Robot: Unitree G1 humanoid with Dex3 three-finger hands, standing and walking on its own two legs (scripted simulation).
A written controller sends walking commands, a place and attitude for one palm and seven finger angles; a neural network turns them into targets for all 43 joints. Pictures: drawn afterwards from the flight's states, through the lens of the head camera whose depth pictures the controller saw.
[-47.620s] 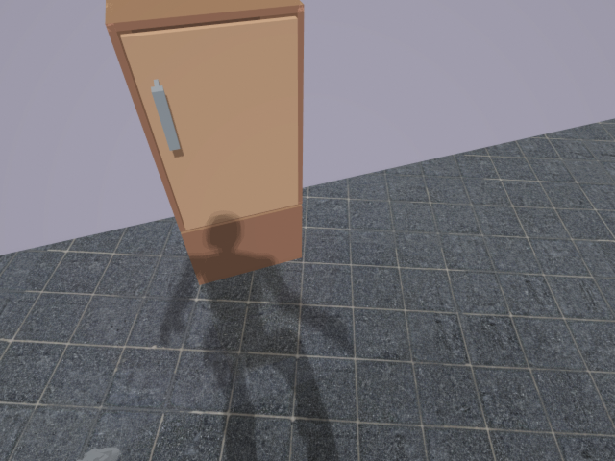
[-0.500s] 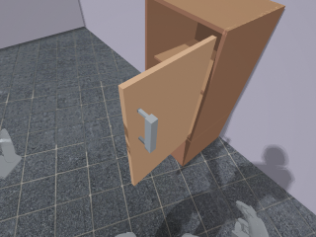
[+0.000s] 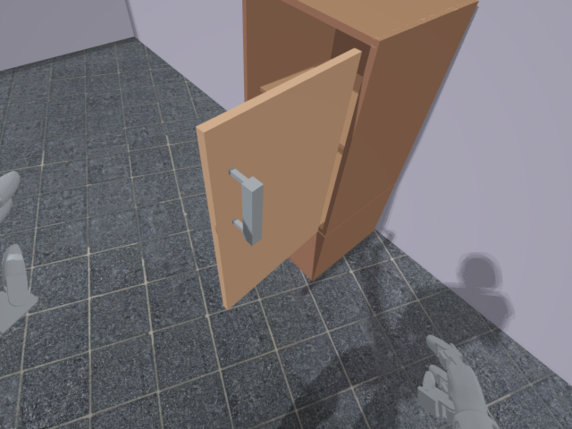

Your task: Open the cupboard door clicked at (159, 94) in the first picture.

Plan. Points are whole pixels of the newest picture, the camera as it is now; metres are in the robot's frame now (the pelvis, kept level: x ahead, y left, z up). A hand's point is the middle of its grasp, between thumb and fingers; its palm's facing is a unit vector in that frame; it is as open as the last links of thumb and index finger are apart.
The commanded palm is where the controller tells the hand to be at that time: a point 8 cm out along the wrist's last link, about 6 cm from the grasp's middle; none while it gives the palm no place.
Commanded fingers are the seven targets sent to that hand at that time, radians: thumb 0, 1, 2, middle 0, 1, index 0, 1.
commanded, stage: stop stepping back and stand still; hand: left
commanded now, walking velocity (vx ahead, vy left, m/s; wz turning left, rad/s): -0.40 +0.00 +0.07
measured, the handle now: (244, 207) +0.47 +0.10 +0.00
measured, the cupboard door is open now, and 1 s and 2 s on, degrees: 94 94 94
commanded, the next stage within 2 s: let the arm hang, fingers relaxed in 1.28 s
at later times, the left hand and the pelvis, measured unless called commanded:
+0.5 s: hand out of the picture +0.06 +0.25 +0.16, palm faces +0.48 -0.79 -0.39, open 7.4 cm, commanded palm +0.01 +0.29 +0.18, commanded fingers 0.00 0.90 0.90 -0.20 -0.30 -0.20 -0.30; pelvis -0.12 -0.01 +0.00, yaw +2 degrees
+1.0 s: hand out of the picture +0.06 +0.23 +0.16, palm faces +0.45 -0.76 -0.47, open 7.4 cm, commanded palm +0.00 +0.27 +0.18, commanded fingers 0.00 0.90 0.90 -0.20 -0.30 -0.20 -0.30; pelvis -0.14 -0.04 +0.00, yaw +1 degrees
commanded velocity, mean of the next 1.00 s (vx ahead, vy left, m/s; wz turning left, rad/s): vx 0.12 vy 0.02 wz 0.00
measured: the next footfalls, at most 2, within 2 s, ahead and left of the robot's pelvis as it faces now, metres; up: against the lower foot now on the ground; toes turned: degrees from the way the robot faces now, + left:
right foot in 0.30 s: -0.12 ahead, -0.12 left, +0.00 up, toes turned +0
left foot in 0.52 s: -0.08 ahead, +0.11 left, +0.00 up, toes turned +6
